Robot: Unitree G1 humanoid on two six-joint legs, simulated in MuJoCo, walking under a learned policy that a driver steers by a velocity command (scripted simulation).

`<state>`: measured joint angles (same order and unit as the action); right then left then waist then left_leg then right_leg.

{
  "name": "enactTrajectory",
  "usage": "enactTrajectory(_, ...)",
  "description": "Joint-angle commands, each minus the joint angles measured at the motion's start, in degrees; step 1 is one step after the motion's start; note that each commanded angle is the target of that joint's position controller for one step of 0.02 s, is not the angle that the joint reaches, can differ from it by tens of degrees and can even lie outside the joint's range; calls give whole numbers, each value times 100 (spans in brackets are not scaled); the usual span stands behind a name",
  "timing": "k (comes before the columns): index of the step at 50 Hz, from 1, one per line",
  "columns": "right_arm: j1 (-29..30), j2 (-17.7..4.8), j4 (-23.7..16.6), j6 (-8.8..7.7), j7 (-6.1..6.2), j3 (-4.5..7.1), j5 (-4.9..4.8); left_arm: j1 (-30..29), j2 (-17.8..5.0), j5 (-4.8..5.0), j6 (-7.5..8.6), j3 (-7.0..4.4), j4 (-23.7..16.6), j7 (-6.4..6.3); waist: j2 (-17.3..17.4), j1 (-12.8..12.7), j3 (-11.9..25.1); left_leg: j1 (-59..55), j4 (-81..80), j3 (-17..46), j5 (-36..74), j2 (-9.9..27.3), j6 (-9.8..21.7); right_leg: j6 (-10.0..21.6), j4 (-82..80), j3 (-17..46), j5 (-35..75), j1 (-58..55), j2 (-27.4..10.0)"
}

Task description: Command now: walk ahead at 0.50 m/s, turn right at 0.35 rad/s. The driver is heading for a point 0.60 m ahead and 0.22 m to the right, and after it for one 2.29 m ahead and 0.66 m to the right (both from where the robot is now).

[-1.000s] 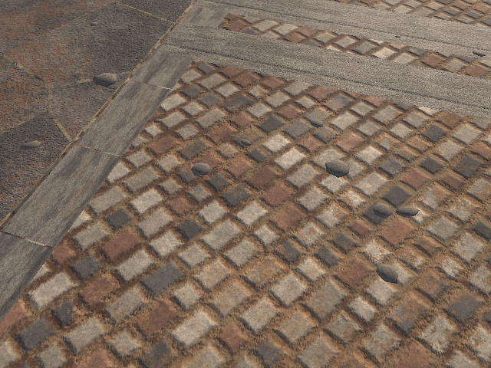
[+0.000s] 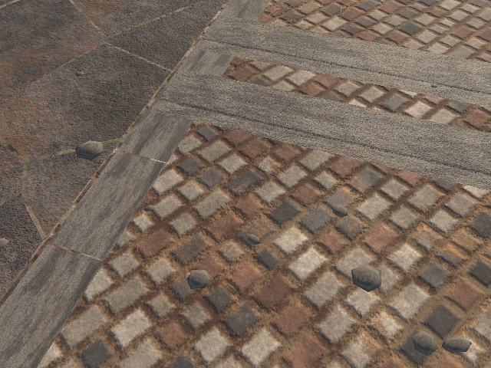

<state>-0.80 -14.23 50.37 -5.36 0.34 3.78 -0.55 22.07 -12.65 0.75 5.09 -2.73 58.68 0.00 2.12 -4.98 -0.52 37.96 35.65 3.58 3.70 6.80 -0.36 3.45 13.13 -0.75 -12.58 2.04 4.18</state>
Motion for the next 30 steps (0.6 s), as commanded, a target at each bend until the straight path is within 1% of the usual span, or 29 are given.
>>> enactTrajectory(1,696,-287,-470,-118,-103,-8,-51,154,-941,68,9,-193,-239,-65,-534,56,-398,-388,-573,-148,82,-290,-42,825,-210,1070,991,401,-1498)
enactTrajectory(2,735,-364,-519,-149,-132,2,-64,180,-964,78,-18,-212,-240,-85,-571,97,-384,-494,-745,-84,-43,-309,-16,788,-59,1196,938,264,-1579)
enactTrajectory(4,536,-582,-524,-209,-156,60,-79,109,-1075,76,-73,-274,-280,-117,-719,292,-265,-966,-927,-76,-451,-383,64,693,283,1411,1107,122,-1710)
enactTrajectory(5,170,-709,-446,-234,-145,118,-77,19,-1078,70,-98,-285,-326,-119,-778,515,-84,-1505,-1022,-154,-660,-455,149,616,643,1414,1512,147,-1639)
enactTrajectory(6,-647,-959,-231,-260,-107,245,-45,-64,-935,41,-104,-239,-404,-106,-693,890,435,-2650,-1040,-166,-734,-435,333,462,1540,1227,1999,392,-1304)
enactTrajectory(7,-1727,-1380,-86,-280,-54,358,58,-194,-639,-54,-102,-134,-639,-88,-165,1300,1413,-4367,-812,739,-830,540,704,249,3284,865,1101,1363,-834)
enactTrajectory(8,-2144,-1788,42,-208,-73,449,104,532,40,59,-3,41,-789,-70,1636,956,2259,-6292,-1337,3219,-1733,1912,1533,-104,5209,307,-1826,3535,-34)
enactTrajectory(9,-2035,-1147,-50,-194,-84,282,107,418,-571,184,43,-84,-728,-78,1306,1042,2177,-6104,-1725,3711,-2434,1796,1486,-80,6059,906,-2113,4103,-360)
enactTrajectory(10,-1622,-768,-142,-192,-67,172,79,-65,-939,240,43,-194,-839,-90,837,1040,1345,-5356,-1787,2720,-2305,1592,1191,-30,6214,856,-1631,4386,-596)
enactTrajectory(11,-1248,-646,-186,-179,-69,117,84,-289,-895,208,12,-211,-872,-115,376,885,892,-4545,-1914,1991,-1797,1367,1045,-59,6117,717,-1135,4185,-860)
enactTrajectory(12,-993,-515,-171,-164,-78,86,98,-423,-824,134,-23,-245,-912,-122,280,750,535,-3893,-2112,1485,-1432,1159,989,-78,5839,695,-810,3995,-1014)
enactTrajectory(13,-875,-460,-142,-167,-75,64,143,-363,-703,125,-91,-273,-937,-100,436,580,362,-3452,-2305,1061,-1259,1014,938,-78,5654,712,-596,3710,-1173)
enactTrajectory(14,-839,-439,-105,-172,-75,75,148,-339,-576,140,-160,-268,-971,-74,484,513,266,-3199,-2476,785,-1162,939,952,-85,5550,660,-495,3550,-1227)
enactTrajectory(15,-863,-473,-67,-187,-65,95,135,-374,-466,148,-220,-258,-1025,-56,429,478,185,-3072,-2606,545,-980,936,1010,-103,5463,615,-416,3551,-1263)
enactTrajectory(18,-969,-676,22,-214,1,177,131,-731,-452,93,-325,-270,-1267,-38,182,457,-15,-3042,-2817,-1,-496,999,1115,-184,4940,668,129,3890,-1309)
enactTrajectory(21,-1052,-820,53,-174,56,223,134,-1139,-445,69,-307,-250,-1435,52,131,536,-119,-3167,-2888,-603,-296,903,1027,-216,4013,549,954,3902,-1261)
enactTrajectory(23,-1153,-914,56,-139,85,248,104,-1574,-413,53,-284,-208,-1579,136,88,680,-238,-3231,-2903,-941,-288,867,959,-197,3414,313,1327,3776,-1202)
enactTrajectory(26,-1435,-1058,112,-59,99,294,32,-2137,-415,48,-291,-167,-1831,243,52,867,-423,-3634,-2809,-1216,-297,986,893,-118,2847,38,1255,3785,-1122)
enactTrajectory(28,-1561,-1144,151,15,91,329,-29,-2349,-475,60,-306,-170,-1986,303,91,883,-498,-4007,-2607,-1333,-101,1104,813,1,2607,-91,887,3796,-1056)
enactTrajectory(29,-1568,-1200,153,55,89,348,-56,-2371,-529,61,-313,-188,-2045,329,131,838,-483,-4153,-2413,-1409,299,1146,764,85,2522,-200,619,3692,-971)
enactTrajectory(30,-1517,-1283,131,91,92,370,-77,-2284,-612,59,-322,-227,-2081,343,212,725,-374,-4231,-2088,-1508,1172,1154,706,193,2466,-358,329,3395,-812)
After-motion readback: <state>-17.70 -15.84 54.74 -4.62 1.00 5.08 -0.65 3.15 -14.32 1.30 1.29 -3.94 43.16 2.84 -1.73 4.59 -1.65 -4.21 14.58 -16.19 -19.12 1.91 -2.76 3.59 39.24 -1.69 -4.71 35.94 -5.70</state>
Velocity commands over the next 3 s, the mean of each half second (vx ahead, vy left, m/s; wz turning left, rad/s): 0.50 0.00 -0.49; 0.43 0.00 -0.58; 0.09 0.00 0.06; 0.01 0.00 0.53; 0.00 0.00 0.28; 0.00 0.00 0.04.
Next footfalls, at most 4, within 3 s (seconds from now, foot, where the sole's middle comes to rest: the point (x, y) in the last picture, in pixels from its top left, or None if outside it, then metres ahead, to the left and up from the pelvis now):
0.14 left None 0.27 0.15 -0.78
0.66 right None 0.46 -0.18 -0.78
1.14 left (338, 283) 0.76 -0.17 -0.78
1.52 right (399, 347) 0.58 -0.32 -0.78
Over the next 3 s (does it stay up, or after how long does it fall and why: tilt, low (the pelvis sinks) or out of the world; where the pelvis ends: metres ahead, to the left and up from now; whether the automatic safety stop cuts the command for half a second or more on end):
stays up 0.62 -0.20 -0.01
